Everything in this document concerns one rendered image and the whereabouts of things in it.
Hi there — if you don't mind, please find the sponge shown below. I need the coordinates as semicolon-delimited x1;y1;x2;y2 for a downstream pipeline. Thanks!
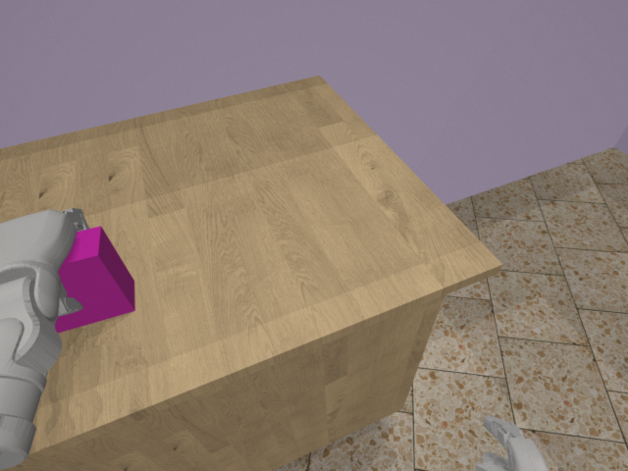
55;226;135;333

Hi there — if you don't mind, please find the right robot hand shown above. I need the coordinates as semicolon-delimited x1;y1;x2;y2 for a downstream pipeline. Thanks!
476;415;549;471

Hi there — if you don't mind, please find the left robot hand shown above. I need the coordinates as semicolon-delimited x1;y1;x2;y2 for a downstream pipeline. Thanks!
0;208;89;317

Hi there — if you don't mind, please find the table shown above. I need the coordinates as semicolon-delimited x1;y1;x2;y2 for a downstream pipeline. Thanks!
0;76;503;471

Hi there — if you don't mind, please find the left robot forearm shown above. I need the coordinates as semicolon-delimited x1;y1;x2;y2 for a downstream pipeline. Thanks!
0;261;62;470

